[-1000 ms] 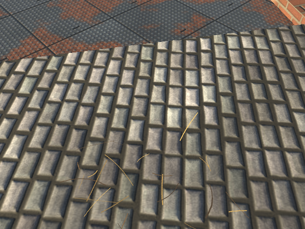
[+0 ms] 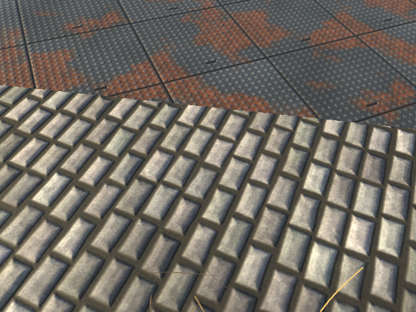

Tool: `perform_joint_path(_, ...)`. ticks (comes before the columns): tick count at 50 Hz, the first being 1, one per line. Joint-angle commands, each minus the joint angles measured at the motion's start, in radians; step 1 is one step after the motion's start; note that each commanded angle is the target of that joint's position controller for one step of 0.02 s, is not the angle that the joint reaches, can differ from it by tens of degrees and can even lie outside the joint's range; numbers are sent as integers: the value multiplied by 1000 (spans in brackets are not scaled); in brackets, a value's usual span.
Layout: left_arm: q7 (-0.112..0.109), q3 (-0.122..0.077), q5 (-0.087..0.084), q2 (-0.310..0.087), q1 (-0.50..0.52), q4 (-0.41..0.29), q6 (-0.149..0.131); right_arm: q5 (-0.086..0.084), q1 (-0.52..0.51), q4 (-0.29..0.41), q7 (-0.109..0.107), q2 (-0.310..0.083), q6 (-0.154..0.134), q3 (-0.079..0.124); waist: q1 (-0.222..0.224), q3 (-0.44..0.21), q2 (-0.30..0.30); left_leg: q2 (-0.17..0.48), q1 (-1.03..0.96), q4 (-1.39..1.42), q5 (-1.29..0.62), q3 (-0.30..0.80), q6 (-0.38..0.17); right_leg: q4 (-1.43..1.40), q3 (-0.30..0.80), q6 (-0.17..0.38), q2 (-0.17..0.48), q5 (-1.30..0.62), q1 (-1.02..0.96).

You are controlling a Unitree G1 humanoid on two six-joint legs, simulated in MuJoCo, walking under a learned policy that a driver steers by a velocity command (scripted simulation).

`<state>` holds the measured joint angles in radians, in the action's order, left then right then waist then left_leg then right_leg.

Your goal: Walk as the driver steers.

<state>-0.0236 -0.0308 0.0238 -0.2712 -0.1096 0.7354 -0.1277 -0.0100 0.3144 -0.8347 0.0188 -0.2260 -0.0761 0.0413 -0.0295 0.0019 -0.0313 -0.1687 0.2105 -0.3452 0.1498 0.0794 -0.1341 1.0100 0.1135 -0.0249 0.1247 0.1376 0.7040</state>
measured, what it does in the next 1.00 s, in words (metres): walks ahead: right foot, then left foot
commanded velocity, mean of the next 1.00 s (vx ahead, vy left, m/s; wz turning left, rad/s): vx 0.50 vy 0.00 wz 0.07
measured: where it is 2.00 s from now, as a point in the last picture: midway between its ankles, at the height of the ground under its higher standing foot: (232, 165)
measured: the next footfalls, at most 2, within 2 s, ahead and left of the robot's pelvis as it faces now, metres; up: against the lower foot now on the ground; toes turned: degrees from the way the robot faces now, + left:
right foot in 0.24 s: +0.31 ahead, -0.14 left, +0.00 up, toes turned +10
left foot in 0.74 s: +0.53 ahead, +0.15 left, +0.00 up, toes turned +8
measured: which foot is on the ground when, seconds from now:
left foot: down 0.00-0.26, up 0.28-0.72, down 0.74-1.00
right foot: up 0.00-0.22, down 0.24-0.76, up 0.78-1.00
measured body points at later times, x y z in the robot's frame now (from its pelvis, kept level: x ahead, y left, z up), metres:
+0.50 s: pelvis +0.27 -0.05 +0.01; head +0.29 -0.06 +0.46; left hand +0.25 +0.22 -0.11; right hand +0.46 -0.27 -0.10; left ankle +0.33 +0.13 -0.67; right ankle +0.27 -0.15 -0.74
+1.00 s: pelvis +0.51 +0.05 +0.00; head +0.53 +0.06 +0.45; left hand +0.63 +0.33 -0.11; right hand +0.58 -0.23 -0.11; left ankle +0.49 +0.14 -0.74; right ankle +0.60 -0.12 -0.65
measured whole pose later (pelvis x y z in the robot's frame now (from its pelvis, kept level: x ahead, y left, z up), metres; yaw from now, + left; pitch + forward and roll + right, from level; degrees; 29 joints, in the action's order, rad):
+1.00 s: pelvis +0.51 +0.05 +0.00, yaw +0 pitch +1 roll +2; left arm 0.00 -0.07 -0.02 -0.31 -0.25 0.76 -0.04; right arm 0.02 0.31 -0.83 0.02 -0.26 -0.11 0.07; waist -0.03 0.00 -0.06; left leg -0.03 0.12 -0.29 0.19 -0.14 -0.04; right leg 1.09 0.08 0.00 0.10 0.16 0.70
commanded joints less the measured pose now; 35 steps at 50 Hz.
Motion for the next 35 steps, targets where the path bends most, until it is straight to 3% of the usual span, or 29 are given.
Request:
perform_joint_path(1, -11, -7, 0, -36, 37, -71, 7, -12, -1, 79, -24, -161, -10, 41, 0, 8, 76, 204, 140, 119, -142, 191, -126, -239, -66, -25, -63, -175, -121)
perform_joint_path(5, 4, -9, -25, -54, 152, -120, -4, -20, 57, 77, -27, -169, 2, 45, -53, -12, 116, 234, 19, 59, -45, 279, -98, -443, -49, -25, -112, -201, -145)
perform_joint_path(7, 21, -14, -26, -75, 163, -129, -18, -19, 76, 72, -32, -156, 8, 40, -57, -21, 123, 273, -70, 1, -50, 324, -95, -501, -38, -4, -113, -175, -149)
perform_joint_path(9, 32, -23, -23, -93, 138, -128, -31, -11, 75, 70, -36, -156, 15, 39, -39, -28, 149, 302, -117, -47, -111, 358, -85, -533, -48, 31, -119, -103, -208)
perform_joint_path(10, 33, -29, -22, -100, 85, -116, -36, -8, 61, 72, -35, -154, 18, 37, -7, -40, 165, 292, -122, -84, -176, 358, -74, -570, -68, 57, -130, -83, -286)
perform_joint_path(11, 28, -43, -15, -126, -17, -92, -40, -3, 44, 81, -31, -136, 17, 29, 43, -95, 165, 246, -106, -184, -288, 328, -49, -596, -66, 96, -119, -83, -439)
perform_joint_path(12, 21, -58, -5, -177, -185, -70, -40, 11, 19, 102, -25, -98, 11, 11, 121, -221, 97, 197, 9, -436, -233, 253, -12, -567, 63, 172, 21, -101, -695)
perform_joint_path(13, 21, -88, 3, -258, -337, -22, -25, -16, 160, 97, -20, -55, -4, -4, 103, -352, -212, 51, 366, -762, 95, 111, 69, -607, 461, 349, 215, 70, -1059)
perform_joint_path(14, 30, -75, -22, -181, -346, -12, -19, -27, 175, 86, -20, -112, -14, 2, 106, -300, -241, 80, 541, -906, 403, 135, 76, -703, 668, 359, 285, 261, -1064)
perform_joint_path(15, 29, -57, -33, -113, -293, -22, -15, -34, 69, 96, -19, -177, -15, 18, 114, -142, -117, 127, 607, -969, 325, 147, 73, -722, 562, 311, 253, 316, -937)
perform_joint_path(16, 29, -48, -31, -98, -227, -37, -6, -21, -6, 114, -19, -171, -14, 15, 95, -62, -17, 169, 592, -959, 243, 98, 77, -742, 431, 281, 209, 231, -809)
perform_joint_path(17, 34, -41, -29, -86, -188, -36, -2, -2, -48, 128, -18, -153, -15, 15, 71, -2, 16, 204, 579, -895, 187, 65, 82, -774, 348, 271, 164, 127, -707)
perform_joint_path(18, 38, -34, -21, -71, -169, -35, -2, 6, -51, 130, -17, -140, -13, 18, 46, 11, 6, 238, 535, -846, 153, 47, 84, -800, 279, 254, 125, 51, -641)
perform_joint_path(20, 47, -32, -23, -69, -171, -21, -5, 4, -21, 123, -14, -100, -6, 11, 27, -2, -41, 253, 473, -786, 121, 5, 99, -833, 184, 255, 78, -68, -576)
perform_joint_path(23, 44, -43, -29, -112, -208, 5, -4, 11, -93, 154, -18, -78, -7, 1, 40, 5, -42, 269, 496, -633, 31, -24, 122, -861, 99, 268, 70, -217, -568)
perform_joint_path(26, 36, -45, -37, -128, -248, 28, 10, 9, -194, 180, -13, -58, -16, -8, 73, 9, -44, 259, 457, -425, -125, -45, 124, -861, 26, 239, 46, -249, -575)
perform_joint_path(31, 34, -42, -49, -142, -336, 72, 28, -8, -347, 230, 7, -70, -26, -6, 121, 47, -53, 219, 389, -241, -189, -62, 114, -828, 35, 222, 78, -181, -621)
perform_joint_path(33, 28, -44, -51, -152, -342, 82, 40, -10, -369, 250, 17, -89, -37, 1, 105, 56, -58, 207, 368, -187, -126, -53, 95, -792, 74, 211, 106, -193, -665)
perform_joint_path(35, 21, -51, -51, -180, -317, 80, 52, -6, -303, 237, 19, -123, -48, 17, 49, 23, -68, 180, 236, -130, -76, -65, 75, -715, 91, 190, 108, -283, -675)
